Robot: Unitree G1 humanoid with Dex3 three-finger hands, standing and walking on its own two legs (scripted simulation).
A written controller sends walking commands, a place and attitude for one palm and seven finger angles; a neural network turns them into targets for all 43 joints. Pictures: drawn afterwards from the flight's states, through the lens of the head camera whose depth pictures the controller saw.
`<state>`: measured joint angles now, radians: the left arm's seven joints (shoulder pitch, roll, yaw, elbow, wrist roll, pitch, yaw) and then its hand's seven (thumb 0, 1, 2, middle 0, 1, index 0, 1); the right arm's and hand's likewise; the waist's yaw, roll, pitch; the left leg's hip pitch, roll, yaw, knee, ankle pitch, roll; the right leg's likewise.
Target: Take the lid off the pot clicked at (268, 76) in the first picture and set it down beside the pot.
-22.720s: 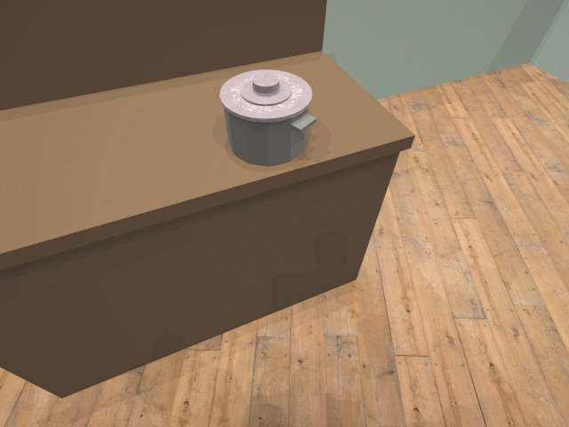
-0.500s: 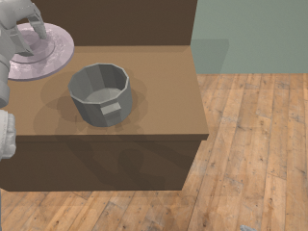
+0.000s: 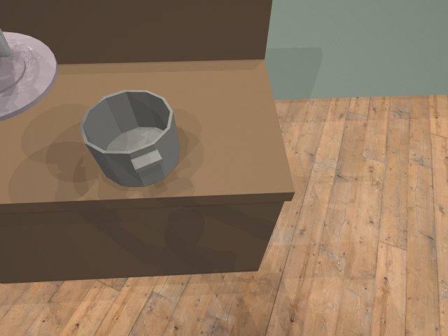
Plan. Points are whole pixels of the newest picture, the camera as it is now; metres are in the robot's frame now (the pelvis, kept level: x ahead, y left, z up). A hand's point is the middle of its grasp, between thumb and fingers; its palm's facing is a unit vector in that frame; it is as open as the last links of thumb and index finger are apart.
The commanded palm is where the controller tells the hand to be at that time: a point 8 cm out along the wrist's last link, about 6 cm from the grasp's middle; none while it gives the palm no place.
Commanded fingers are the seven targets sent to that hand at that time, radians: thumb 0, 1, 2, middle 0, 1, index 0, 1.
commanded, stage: move the lid sideways beside the pot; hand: left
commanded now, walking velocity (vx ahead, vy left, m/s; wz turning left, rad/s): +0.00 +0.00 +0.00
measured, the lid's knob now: out of the picture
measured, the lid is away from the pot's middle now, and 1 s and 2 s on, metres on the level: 0.17 0.21 0.22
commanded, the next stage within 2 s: lower the lid onto the table in 0.82 s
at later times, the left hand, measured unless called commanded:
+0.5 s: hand out of the picture +0.43 +0.38 +0.26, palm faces -0.26 -0.14 -0.96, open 8.4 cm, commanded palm +0.46 +0.39 +0.33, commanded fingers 0.00 0.56 1.04 -0.75 -1.10 -0.76 -1.08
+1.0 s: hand out of the picture +0.45 +0.37 +0.26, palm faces -0.26 -0.15 -0.95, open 8.4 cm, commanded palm +0.47 +0.39 +0.33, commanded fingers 0.00 0.56 1.04 -0.75 -1.10 -0.76 -1.08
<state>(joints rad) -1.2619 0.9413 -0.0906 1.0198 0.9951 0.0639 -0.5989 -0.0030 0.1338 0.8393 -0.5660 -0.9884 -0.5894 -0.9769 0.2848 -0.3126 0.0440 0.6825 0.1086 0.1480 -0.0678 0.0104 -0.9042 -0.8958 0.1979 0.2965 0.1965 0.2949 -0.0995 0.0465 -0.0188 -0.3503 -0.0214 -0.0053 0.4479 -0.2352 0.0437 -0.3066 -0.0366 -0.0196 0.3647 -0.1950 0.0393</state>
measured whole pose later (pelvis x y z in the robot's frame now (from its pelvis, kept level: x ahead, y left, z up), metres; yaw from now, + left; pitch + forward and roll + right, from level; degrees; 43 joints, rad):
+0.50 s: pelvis +0.00 +0.00 +0.00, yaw +0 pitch +8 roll -2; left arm -1.28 1.05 -0.06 1.10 1.01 0.04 -0.60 0.00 0.13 0.84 -0.57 -0.99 -0.59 -0.98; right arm 0.26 -0.31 0.07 0.68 0.13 0.16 -0.09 0.01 -0.90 -0.90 0.20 0.30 0.20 0.30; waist -0.09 0.04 -0.01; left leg -0.37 -0.01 -0.01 0.49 -0.26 0.04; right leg -0.31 -0.02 -0.02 0.38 -0.20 0.04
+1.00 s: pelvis +0.00 +0.01 +0.00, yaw -1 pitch +8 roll -2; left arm -1.35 1.03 -0.08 1.15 1.02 0.05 -0.60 0.00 0.13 0.84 -0.56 -0.99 -0.59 -0.98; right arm 0.29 -0.31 0.07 0.69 0.13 0.13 -0.08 0.01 -0.90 -0.90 0.20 0.30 0.20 0.30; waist -0.12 0.05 0.00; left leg -0.39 -0.02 0.00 0.51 -0.26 0.06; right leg -0.33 -0.03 -0.01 0.39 -0.20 0.05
